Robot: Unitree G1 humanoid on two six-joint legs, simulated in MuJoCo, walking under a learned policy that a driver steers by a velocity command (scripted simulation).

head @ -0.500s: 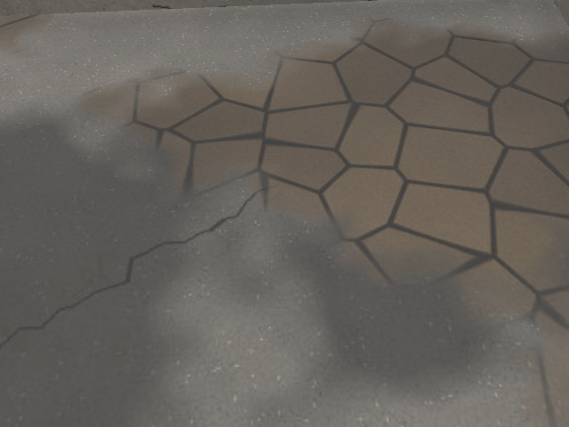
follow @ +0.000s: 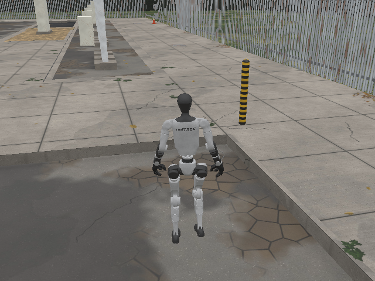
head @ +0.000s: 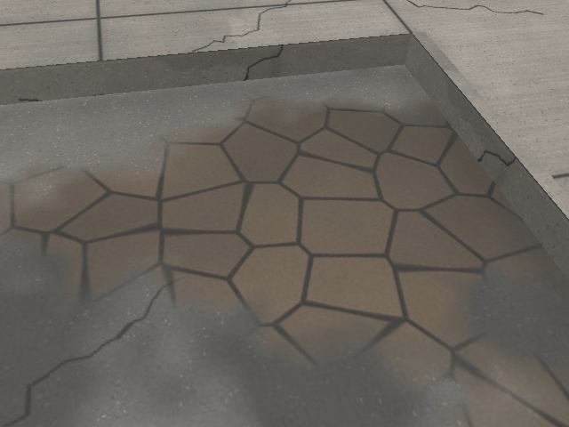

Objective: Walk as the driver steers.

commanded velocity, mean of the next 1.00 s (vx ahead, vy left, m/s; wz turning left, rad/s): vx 0.45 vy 0.00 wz -0.05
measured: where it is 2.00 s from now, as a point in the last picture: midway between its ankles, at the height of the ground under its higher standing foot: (286, 331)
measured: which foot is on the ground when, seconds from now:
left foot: down 0.00-0.34, up 0.36-0.82, down 0.84-1.00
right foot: up 0.00-0.30, down 0.32-0.84, up 0.86-1.00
